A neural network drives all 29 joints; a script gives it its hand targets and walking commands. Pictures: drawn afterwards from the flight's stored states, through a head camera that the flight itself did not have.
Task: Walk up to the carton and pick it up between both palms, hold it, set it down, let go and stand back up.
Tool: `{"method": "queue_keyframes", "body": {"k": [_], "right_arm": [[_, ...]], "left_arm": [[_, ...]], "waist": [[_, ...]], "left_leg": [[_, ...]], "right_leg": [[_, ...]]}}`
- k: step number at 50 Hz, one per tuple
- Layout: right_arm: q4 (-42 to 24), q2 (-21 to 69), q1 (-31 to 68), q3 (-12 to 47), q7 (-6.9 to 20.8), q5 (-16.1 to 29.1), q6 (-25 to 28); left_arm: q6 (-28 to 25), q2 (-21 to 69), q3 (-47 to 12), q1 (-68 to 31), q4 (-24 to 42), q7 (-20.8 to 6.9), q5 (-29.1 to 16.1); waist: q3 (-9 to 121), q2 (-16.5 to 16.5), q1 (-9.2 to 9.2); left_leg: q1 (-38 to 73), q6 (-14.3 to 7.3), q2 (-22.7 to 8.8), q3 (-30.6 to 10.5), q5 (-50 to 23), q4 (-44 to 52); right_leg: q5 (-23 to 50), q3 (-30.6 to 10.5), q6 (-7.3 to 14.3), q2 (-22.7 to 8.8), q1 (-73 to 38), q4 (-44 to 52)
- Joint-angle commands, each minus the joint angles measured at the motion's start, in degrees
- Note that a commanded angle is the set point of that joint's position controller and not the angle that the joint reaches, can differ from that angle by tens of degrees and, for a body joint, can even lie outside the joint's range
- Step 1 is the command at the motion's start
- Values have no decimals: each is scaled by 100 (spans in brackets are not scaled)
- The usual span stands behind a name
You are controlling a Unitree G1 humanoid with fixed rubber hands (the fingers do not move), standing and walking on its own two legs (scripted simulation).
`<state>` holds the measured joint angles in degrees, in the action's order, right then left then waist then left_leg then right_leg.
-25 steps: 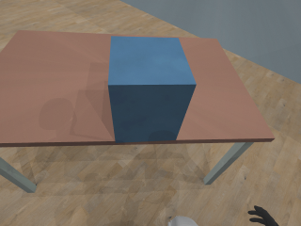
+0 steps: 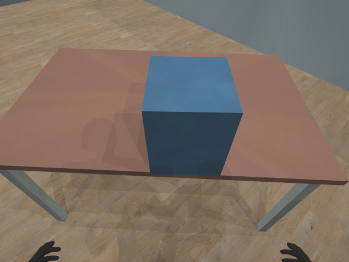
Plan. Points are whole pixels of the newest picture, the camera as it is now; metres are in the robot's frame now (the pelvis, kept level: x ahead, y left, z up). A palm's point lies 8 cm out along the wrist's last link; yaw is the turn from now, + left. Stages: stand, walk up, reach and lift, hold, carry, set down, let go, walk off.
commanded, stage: walk up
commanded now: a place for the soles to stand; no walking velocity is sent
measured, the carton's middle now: (186, 118) +0.50 -0.02 +0.02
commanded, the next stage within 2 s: reach and lift in 1.60 s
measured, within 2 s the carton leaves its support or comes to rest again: neither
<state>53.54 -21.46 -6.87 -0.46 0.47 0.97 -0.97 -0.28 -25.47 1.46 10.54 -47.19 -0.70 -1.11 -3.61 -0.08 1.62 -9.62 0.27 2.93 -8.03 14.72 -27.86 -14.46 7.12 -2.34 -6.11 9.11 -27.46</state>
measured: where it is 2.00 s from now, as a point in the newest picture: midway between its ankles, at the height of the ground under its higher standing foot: outside the picture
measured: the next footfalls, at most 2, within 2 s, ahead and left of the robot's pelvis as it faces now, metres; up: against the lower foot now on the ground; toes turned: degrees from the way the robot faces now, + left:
none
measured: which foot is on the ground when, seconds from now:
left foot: down 0.00-1.00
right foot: down 0.00-1.00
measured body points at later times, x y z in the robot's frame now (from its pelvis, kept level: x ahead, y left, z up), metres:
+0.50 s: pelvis +0.02 +0.00 +0.00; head +0.03 +0.01 +0.45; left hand +0.07 +0.32 -0.13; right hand +0.11 -0.31 -0.12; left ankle +0.01 +0.13 -0.74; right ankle +0.00 -0.14 -0.74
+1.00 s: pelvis +0.04 -0.02 +0.00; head +0.06 +0.00 +0.45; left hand +0.09 +0.32 -0.12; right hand +0.17 -0.31 -0.12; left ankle +0.01 +0.12 -0.74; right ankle +0.01 -0.15 -0.74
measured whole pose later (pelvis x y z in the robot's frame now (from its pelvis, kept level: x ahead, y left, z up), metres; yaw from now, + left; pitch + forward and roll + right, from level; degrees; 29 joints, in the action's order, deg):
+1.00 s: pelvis +0.04 -0.02 +0.00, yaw +7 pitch -2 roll +1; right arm 56.9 -19.4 -8.8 -2.3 -1.7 -0.2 -0.8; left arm 0.8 -23.3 3.9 10.4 -52.6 -0.2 0.3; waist -4.5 -2.4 0.8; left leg -8.9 0.1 4.6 -11.5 17.5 -28.7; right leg -20.1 4.1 1.1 -4.3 7.9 -30.3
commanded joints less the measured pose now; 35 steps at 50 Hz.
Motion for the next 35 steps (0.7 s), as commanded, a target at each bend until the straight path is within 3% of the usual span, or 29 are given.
{"method": "queue_keyframes", "body": {"k": [1, 5, 6, 10, 12, 14, 16, 17, 21, 24, 25, 26, 28, 30, 35], "right_arm": [[-184, -1253, 419, -376, -70, -2, 115], [12, -1321, 398, -407, -64, -21, 123], [51, -1287, 398, -406, -57, -17, 132], [171, -1258, 412, -418, -63, -54, 100], [203, -1225, 410, -399, -78, -44, 97], [189, -1115, 314, -388, -91, -52, 133], [210, -1108, 283, -393, -92, -100, 122], [222, -1140, 287, -405, -102, -115, 121], [202, -1117, 142, -390, -135, -108, 188], [232, -1281, 92, -444, -183, -53, 216], [243, -1321, 68, -449, -200, -42, 208], [206, -1287, 79, -443, -217, -51, 201], [181, -1294, 72, -463, -256, -78, 209], [164, -1190, 10, -440, -276, -51, 188], [109, -931, 114, -384, -300, -48, 139]], "left_arm": [[-103, -1127, 310, -163, 143, 68, 31], [-132, -1159, 373, -251, -57, 76, 30], [-142, -1195, 384, -277, -114, 72, 30], [-131, -1131, 396, -262, -272, 73, 62], [-113, -1156, 423, -257, -305, 82, 75], [-96, -1052, 456, -199, -284, 53, 139], [-83, -1027, 464, -157, -321, 40, 163], [-77, -1057, 493, -191, -341, 44, 149], [-92, -1024, 513, -270, -230, 60, 159], [-72, -863, 467, -148, -243, 51, 115], [-66, -803, 460, -106, -266, 46, 102], [-61, -768, 459, -43, -261, 49, 103], [-92, -778, 454, 34, -268, 65, 103], [-89, -828, 477, 65, -304, 78, 134], [-44, -968, 548, 241, -289, 124, 141]], "waist": [[267, 149, 16], [284, 211, -27], [324, 41, -16], [380, 53, -35], [424, 32, -18], [414, 124, -58], [271, 50, -39], [29, -83, -35], [26, -193, -72], [227, 363, -85], [259, 527, -63], [390, 475, -53], [524, 469, -56], [659, 455, -52], [514, -191, 64]], "left_leg": [[-508, -280, -655, -575, -1308, 670], [-467, -281, -629, -539, -1435, 635], [-456, -257, -611, -536, -1470, 643], [-335, -270, -571, -432, -1339, 563], [-398, -254, -544, -434, -1556, 516], [-646, -329, -421, -411, -301, 557], [-762, -328, -354, -344, 165, 521], [-890, -292, -320, -238, 66, 395], [-763, -255, -398, -288, -1127, 342], [-503, -397, -619, -790, -1686, 632], [-601, -473, -678, -1021, -1629, 754], [-511, -569, -755, -1214, -1776, 713], [-380, -556, -741, -1083, -2383, 504], [-460, -472, -641, -922, -2321, 352], [-736, -159, -356, -272, -1930, -383]], "right_leg": [[-53, -454, 424, -349, -486, 613], [164, -487, 456, -416, -548, 676], [102, -485, 477, -424, -591, 713], [-110, -526, 514, -531, -536, 823], [148, -448, 529, -496, -677, 791], [-1009, -384, 552, -448, -783, 853], [-1395, -507, 628, -582, -664, 1013], [-1431, -546, 679, -644, -625, 1093], [-498, -394, 674, -674, -731, 915], [263, -18, 473, -252, -820, 298], [200, -40, 431, -133, -902, 175], [329, -125, 432, -112, -927, 145], [794, -187, 456, -178, -1009, 200], [949, -195, 535, -275, -1222, 172], [1846, -295, 883, -854, -1389, 433]]}}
